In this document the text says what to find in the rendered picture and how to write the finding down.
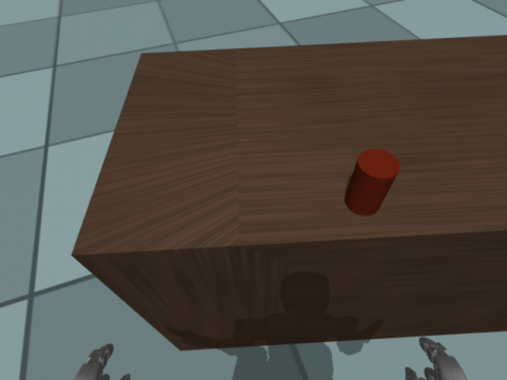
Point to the right robot hand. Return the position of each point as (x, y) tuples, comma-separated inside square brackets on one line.
[(445, 367)]

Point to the can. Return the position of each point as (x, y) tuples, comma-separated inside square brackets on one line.
[(374, 174)]

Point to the left robot hand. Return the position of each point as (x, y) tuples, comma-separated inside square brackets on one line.
[(93, 369)]

